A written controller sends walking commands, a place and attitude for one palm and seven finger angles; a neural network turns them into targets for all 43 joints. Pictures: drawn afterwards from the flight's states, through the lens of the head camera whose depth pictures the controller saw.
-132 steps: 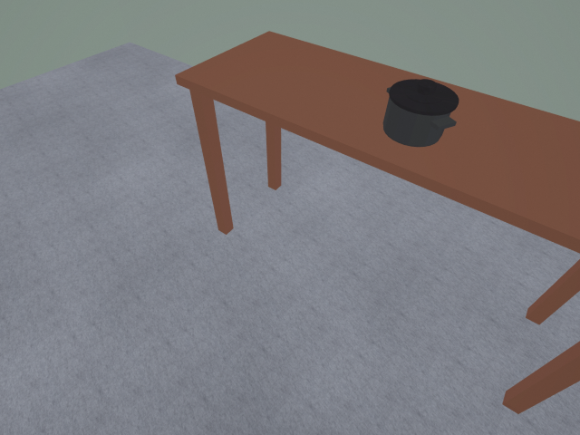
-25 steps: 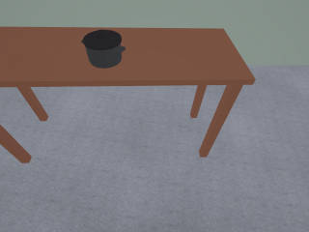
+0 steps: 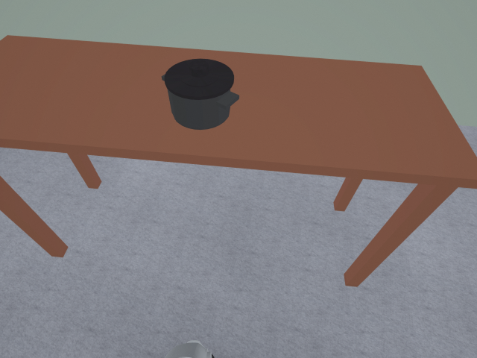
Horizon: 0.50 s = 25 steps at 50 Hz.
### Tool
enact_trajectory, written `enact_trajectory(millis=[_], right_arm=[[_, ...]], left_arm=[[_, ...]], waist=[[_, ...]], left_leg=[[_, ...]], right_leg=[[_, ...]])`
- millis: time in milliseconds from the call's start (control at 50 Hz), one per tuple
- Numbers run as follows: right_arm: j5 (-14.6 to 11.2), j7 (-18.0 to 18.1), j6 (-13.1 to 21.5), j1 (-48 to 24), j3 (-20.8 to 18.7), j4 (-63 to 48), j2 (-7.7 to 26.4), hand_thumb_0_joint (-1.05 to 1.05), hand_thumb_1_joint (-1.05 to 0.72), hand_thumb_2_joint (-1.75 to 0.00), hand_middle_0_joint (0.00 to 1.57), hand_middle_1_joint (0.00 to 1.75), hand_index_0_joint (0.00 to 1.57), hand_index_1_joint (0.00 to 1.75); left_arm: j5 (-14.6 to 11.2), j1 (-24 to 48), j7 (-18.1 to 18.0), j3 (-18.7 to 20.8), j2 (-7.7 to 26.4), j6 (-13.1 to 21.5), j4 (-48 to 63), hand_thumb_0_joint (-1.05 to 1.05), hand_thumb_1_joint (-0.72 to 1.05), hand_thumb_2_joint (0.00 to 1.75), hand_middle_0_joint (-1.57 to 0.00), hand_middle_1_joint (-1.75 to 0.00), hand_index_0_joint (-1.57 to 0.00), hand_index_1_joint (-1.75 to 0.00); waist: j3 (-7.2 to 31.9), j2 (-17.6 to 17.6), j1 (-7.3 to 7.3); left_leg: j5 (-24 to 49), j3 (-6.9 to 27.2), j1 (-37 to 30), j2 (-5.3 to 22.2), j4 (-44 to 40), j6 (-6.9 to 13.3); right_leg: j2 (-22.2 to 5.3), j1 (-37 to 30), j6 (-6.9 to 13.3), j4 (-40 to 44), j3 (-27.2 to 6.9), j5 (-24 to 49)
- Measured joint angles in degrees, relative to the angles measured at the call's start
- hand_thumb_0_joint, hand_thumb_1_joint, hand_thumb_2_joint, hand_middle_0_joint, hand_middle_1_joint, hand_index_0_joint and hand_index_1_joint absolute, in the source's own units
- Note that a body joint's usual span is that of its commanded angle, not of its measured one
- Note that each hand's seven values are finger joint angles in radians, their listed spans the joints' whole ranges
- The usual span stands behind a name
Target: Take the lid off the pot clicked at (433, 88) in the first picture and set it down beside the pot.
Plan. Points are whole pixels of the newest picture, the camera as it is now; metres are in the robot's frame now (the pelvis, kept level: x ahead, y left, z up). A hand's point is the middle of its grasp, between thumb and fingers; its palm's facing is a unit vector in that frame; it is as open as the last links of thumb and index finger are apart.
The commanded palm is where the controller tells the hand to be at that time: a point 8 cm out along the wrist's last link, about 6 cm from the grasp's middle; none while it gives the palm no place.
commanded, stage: take the last steps up to it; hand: left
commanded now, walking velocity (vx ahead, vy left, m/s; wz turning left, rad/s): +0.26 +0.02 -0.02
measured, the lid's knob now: (198, 68) +0.67 +0.15 +0.12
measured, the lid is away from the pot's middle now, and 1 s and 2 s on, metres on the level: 0.00 0.00 0.00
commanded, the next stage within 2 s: come to a stop and stand still in 0.26 s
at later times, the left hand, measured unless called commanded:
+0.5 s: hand (163, 318) +0.21 +0.16 -0.14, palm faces +0.05 -0.97 -0.25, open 7.2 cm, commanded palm none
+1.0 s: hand (118, 321) +0.20 +0.26 -0.16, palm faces +0.07 -0.98 -0.18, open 7.4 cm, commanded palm none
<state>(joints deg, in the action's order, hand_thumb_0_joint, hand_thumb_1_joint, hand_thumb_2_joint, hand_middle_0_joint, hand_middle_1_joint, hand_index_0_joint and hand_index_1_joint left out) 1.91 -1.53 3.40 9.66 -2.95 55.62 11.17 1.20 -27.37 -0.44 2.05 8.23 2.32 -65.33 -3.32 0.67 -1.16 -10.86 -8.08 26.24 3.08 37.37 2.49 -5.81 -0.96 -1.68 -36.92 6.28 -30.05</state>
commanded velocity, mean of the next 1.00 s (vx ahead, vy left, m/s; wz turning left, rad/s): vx -0.03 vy -0.02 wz -0.01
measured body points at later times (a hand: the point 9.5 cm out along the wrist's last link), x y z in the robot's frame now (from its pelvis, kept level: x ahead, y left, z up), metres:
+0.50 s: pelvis +0.16 -0.02 +0.02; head +0.18 -0.04 +0.47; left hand +0.20 +0.22 -0.12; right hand +0.16 -0.23 -0.15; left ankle +0.12 +0.10 -0.68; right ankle +0.20 -0.11 -0.71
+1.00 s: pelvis +0.16 +0.06 +0.03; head +0.17 +0.11 +0.48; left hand +0.20 +0.31 -0.14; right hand +0.23 -0.17 -0.10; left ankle +0.18 +0.15 -0.71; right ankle +0.13 -0.10 -0.64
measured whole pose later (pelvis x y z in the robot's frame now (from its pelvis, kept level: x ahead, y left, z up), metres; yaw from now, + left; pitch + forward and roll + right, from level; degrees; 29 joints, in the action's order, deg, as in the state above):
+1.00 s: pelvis +0.16 +0.06 +0.03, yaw +0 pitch -1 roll -2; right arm 1.5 2.1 -0.8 9.9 -0.7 57.4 6.9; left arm 1.1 -12.4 -1.2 4.0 14.6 -3.4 -58.0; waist -2.7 5.0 -1.1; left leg -12.7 -2.7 14.3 0.9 27.8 2.5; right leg 0.7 23.1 -1.8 -57.3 -2.6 -24.3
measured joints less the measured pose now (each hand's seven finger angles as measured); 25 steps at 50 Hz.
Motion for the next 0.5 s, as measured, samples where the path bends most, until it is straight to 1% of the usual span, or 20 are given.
enact_trajectory(millis=[20, 40, 60, 80, 100, 120, 160, 220, 260, 320, 380, 400, 420, 460, 500], right_arm=[[0.0, 0.4, 0.4, -0.5, 0.0, -0.2, -0.3, 0.0, -0.91, -0.9, 0.2, 0.3, 0.2, 0.3], [-0.1, 0.7, 0.5, -0.7, 0.2, -0.3, -0.5, 0.0, -0.91, -0.9, 0.2, 0.3, 0.2, 0.3], [-0.3, 0.9, 0.5, -0.6, 0.4, -0.1, -0.9, 0.0, -0.91, -0.9, 0.2, 0.3, 0.2, 0.3], [-0.4, 1.2, 0.5, -0.3, 0.6, 0.1, -1.3, 0.0, -0.91, -0.9, 0.2, 0.3, 0.2, 0.3], [-0.5, 1.5, 0.5, 0.2, 0.8, 0.5, -1.7, 0.0, -0.91, -0.9, 0.2, 0.3, 0.2, 0.3], [-0.5, 1.7, 0.5, 0.8, 1.0, 0.9, -2.1, 0.0, -0.91, -0.9, 0.2, 0.3, 0.2, 0.3], [-0.8, 2.4, 0.5, 2.2, 0.6, 1.8, -2.4, -0.01, -0.92, -0.9, 0.2, 0.3, 0.2, 0.3], [-0.9, 2.4, 0.1, 4.3, 0.6, 2.9, -1.9, -0.01, -0.94, -0.9, 0.2, 0.3, 0.2, 0.3], [-0.8, 2.1, -0.3, 5.4, 0.7, 3.4, -1.9, 0.0, -0.93, -0.9, 0.2, 0.3, 0.2, 0.3], [-0.6, 1.9, -0.7, 6.8, 0.7, 3.9, -2.1, 0.0, -0.92, -0.9, 0.2, 0.3, 0.2, 0.3], [-0.6, 1.8, -1.3, 8.2, 0.8, 4.5, -2.4, 0.0, -0.92, -0.9, 0.2, 0.3, 0.2, 0.3], [-0.7, 1.8, -1.5, 8.6, 0.9, 4.7, -2.5, 0.0, -0.91, -0.9, 0.2, 0.3, 0.2, 0.3], [-0.9, 1.9, -1.8, 8.5, 1.0, 5.2, -2.3, 0.0, -0.91, -0.9, 0.2, 0.3, 0.2, 0.3], [-1.1, 2.3, -2.8, 7.9, 1.1, 5.7, -2.1, 0.0, -0.91, -0.9, 0.2, 0.3, 0.2, 0.3], [-1.4, 2.8, -3.7, 7.0, 1.2, 6.0, -2.3, 0.0, -0.91, -0.9, 0.2, 0.3, 0.2, 0.3]], left_arm=[[-0.3, 0.6, 0.2, 0.1, 0.3, -0.7, -0.3, 0.0, 0.91, 0.9, -0.2, -0.3, -0.21, -0.3], [-0.4, 1.5, 0.3, 0.3, 0.7, -1.2, -0.2, 0.01, 0.91, 0.9, -0.2, -0.3, -0.21, -0.3], [-0.5, 2.5, 0.3, 0.4, 1.0, -1.4, 0.1, 0.01, 0.91, 0.9, -0.2, -0.3, -0.2, -0.3], [-0.4, 3.6, 0.4, 0.6, 1.4, -1.5, 0.6, 0.01, 0.91, 0.9, -0.2, -0.3, -0.2, -0.3], [-0.3, 4.7, 0.5, 0.8, 1.6, -1.4, 1.3, 0.01, 0.91, 0.9, -0.2, -0.3, -0.2, -0.3], [0.0, 5.9, 0.6, 1.0, 1.8, -1.4, 2.1, 0.01, 0.91, 0.9, -0.2, -0.3, -0.2, -0.3], [0.2, 7.9, 0.7, 1.2, 1.7, -1.5, 4.1, 0.01, 0.91, 0.9, -0.2, -0.3, -0.2, -0.3], [0.3, 10.1, 0.9, 1.2, 0.9, -1.7, 6.7, 0.01, 0.91, 0.9, -0.2, -0.3, -0.2, -0.3], [0.7, 11.1, 0.4, 1.4, 0.8, -2.1, 7.5, 0.01, 0.93, 0.9, -0.2, -0.3, -0.2, -0.3], [0.6, 11.7, 0.7, 1.5, 1.2, -2.1, 8.4, 0.02, 0.94, 0.9, -0.2, -0.3, -0.2, -0.3], [0.7, 11.5, 0.9, 1.3, 1.3, -1.5, 8.9, 0.01, 0.93, 0.9, -0.2, -0.3, -0.2, -0.3], [0.8, 11.3, 0.8, 1.1, 1.4, -1.0, 9.0, 0.01, 0.93, 0.9, -0.2, -0.3, -0.2, -0.3], [0.8, 11.5, 0.6, 0.9, 1.0, -0.5, 8.7, 0.01, 0.93, 0.9, -0.2, -0.3, -0.2, -0.3], [0.5, 12.0, 0.0, 0.1, 0.1, 0.0, 8.1, 0.01, 0.92, 0.9, -0.2, -0.3, -0.2, -0.3], [0.3, 12.5, -1.0, -0.1, -0.1, -0.2, 7.7, 0.01, 0.94, 0.9, -0.2, -0.3, -0.2, -0.3]], waist=[[-0.5, 0.5, 0.1], [-1.1, 1.0, -0.12], [-1.4, 1.5, -0.4], [-1.4, 1.9, -0.61], [-1.3, 2.2, -0.76], [-1.1, 2.4, -0.89], [-0.4, 2.4, -1.05], [1.1, 1.9, -1.01], [1.7, 1.3, -0.72], [2.1, 0.4, 0.28], [2.4, -0.4, 0.94], [2.6, -0.6, 0.89], [2.4, -1.5, 0.78], [1.8, -3.0, 1.15], [1.3, -2.9, 1.06]], left_leg=[[-1.7, -0.2, 0.3, -0.4, 2.4, 0.5], [-3.0, -0.5, -0.5, -0.8, 3.2, 0.8], [-3.7, -0.8, -1.7, -1.1, 2.8, 1.0], [-3.6, -1.1, -3.2, -1.4, 1.4, 0.8], [-3.2, -1.3, -4.7, -1.8, -0.4, 0.6], [-2.8, -1.4, -6.3, -2.3, -2.4, 0.6], [-2.0, -1.4, -9.1, -3.1, -6.3, 0.8], [-1.3, -1.4, -12.5, -4.1, -10.9, 0.9], [-1.5, -1.4, -14.5, -4.4, -12.9, 0.7], [-3.1, -1.2, -16.4, -4.3, -13.2, 0.1], [-7.0, -1.2, -17.2, -3.5, -9.8, -1.1], [-9.0, -1.1, -16.6, -3.1, -7.1, -1.6], [-11.4, -0.4, -15.4, -2.2, -3.7, -1.7], [-17.2, 2.2, -12.3, -1.7, 3.4, -2.1], [-19.4, 3.8, -9.3, -2.0, 8.6, -2.7]], right_leg=[[0.1, 4.3, 1.0, -10.7, -2.2, -0.4], [0.6, 8.8, 1.9, -20.7, -4.2, -0.2], [0.9, 13.2, 2.6, -28.4, -5.2, 1.5], [0.9, 17.2, 2.9, -33.6, -5.4, 3.6], [0.7, 20.8, 2.9, -36.3, -5.2, 5.9], [0.4, 23.9, 2.8, -36.9, -4.9, 8.0], [-0.3, 28.7, 2.4, -34.5, -4.3, 10.8], [-1.2, 32.2, 1.6, -26.9, -3.4, 13.3], [-1.3, 32.1, 1.1, -20.0, -2.8, 14.1], [-0.8, 29.4, 1.0, -9.9, -2.2, 14.5], [0.5, 24.0, 0.9, -0.6, -1.5, 16.4], [1.1, 22.3, 1.4, 1.9, -1.7, 17.2], [2.0, 22.3, 2.3, 1.1, -1.4, 16.4], [3.1, 21.3, 3.9, 1.0, -0.3, 14.7], [3.3, 19.8, 4.5, 2.9, 0.1, 14.7]])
